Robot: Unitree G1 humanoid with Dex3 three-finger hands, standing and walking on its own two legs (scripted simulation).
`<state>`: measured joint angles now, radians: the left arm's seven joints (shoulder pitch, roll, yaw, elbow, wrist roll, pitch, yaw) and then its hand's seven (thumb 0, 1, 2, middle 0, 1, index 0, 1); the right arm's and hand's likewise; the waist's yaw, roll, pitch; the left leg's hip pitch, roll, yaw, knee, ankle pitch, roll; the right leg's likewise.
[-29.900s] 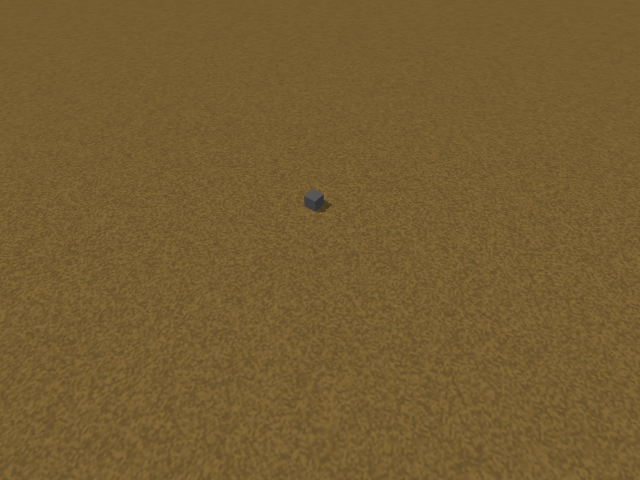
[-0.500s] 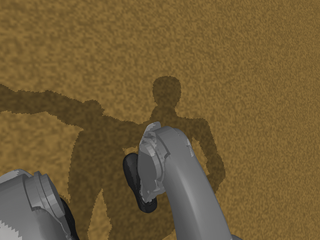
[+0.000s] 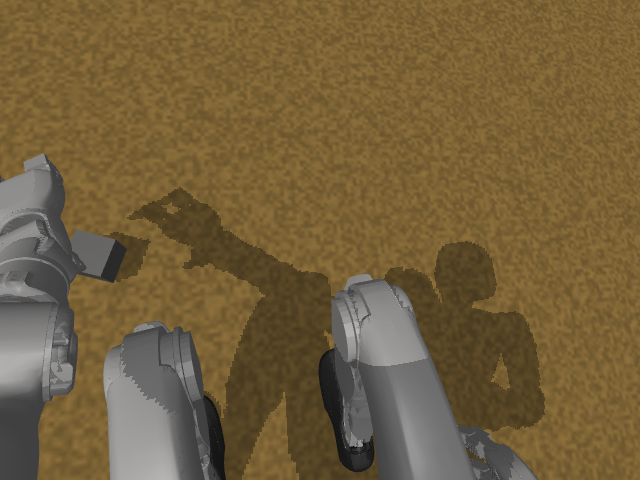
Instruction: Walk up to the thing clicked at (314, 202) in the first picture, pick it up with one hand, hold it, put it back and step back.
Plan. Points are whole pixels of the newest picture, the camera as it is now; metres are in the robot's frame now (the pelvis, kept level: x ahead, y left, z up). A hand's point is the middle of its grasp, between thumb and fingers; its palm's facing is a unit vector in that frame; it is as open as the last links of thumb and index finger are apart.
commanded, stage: withdraw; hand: left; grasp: from above
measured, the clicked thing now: (95, 257) +0.48 +0.27 -0.32
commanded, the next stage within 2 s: home in 0.02 s
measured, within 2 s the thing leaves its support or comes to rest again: neither
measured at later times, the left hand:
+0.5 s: hand (9, 302) +0.38 +0.29 -0.12, palm faces -0.45 -0.18 -0.88, open 10.9 cm
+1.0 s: hand out of the picture +0.27 +0.23 +0.11, palm faces -0.22 -0.79 -0.57, open 7.4 cm
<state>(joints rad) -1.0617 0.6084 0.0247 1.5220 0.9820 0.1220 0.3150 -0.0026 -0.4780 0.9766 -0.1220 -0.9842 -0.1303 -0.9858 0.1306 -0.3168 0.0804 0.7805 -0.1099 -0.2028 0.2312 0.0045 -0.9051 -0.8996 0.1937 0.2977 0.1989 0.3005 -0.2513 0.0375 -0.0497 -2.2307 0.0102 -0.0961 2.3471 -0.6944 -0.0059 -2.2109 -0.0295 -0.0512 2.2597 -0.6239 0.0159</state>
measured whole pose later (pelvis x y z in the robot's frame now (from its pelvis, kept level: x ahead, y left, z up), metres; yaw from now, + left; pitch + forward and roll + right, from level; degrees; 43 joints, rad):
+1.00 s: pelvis +0.02 +0.01 +0.20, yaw +3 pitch +28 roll -4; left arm 0.11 0.39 0.01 0.14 0.34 0.12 0.01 0.00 0.87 0.91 -0.21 -0.31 -0.22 -0.32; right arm 0.06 -0.23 -0.02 0.53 0.05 -0.07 -0.01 0.01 -0.90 -0.90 0.20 0.30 0.20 0.30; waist -0.03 0.03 -0.20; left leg -1.56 0.02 -0.05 1.71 -0.64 0.00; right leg -1.54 -0.04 -0.05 1.65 -0.59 0.02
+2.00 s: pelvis +0.10 +0.01 +0.37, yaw +6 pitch +11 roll -2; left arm 0.49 0.22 0.03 -0.11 -0.05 0.44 0.01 0.01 0.90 0.90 -0.20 -0.30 -0.21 -0.30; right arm 0.28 -0.22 0.03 0.54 0.01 -0.22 -0.17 0.02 -0.90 -0.90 0.20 0.30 0.21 0.30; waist -0.04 0.04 -0.16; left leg -0.67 0.03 -0.05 1.00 -0.52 -0.01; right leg -0.65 -0.02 -0.07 0.94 -0.47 0.02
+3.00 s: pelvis +0.09 +0.00 +0.36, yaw +5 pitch +10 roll -2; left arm 0.50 0.23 0.03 -0.12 -0.06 0.45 0.01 0.01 0.90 0.90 -0.20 -0.30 -0.21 -0.30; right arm 0.29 -0.22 0.03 0.54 0.01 -0.23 -0.17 0.02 -0.90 -0.90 0.20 0.30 0.21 0.30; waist -0.04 0.05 -0.16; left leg -0.69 0.03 -0.05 1.02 -0.51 -0.01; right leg -0.66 -0.02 -0.06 0.95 -0.47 0.01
